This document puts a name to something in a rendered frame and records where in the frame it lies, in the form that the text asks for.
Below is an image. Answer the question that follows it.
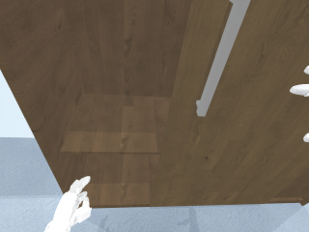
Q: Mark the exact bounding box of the handle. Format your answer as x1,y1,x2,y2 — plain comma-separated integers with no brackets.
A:
196,0,251,117

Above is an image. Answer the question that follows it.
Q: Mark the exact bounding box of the left robot hand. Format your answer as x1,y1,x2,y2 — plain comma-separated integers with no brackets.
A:
53,176,92,226

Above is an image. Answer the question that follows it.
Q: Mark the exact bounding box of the wardrobe door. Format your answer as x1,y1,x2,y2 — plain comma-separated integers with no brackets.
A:
150,0,309,207
273,168,309,198

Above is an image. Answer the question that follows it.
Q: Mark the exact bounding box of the left robot forearm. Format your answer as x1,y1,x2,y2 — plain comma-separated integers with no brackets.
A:
44,218,71,232

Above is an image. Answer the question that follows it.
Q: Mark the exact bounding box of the right robot hand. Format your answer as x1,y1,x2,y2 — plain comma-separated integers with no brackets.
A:
290,66,309,142

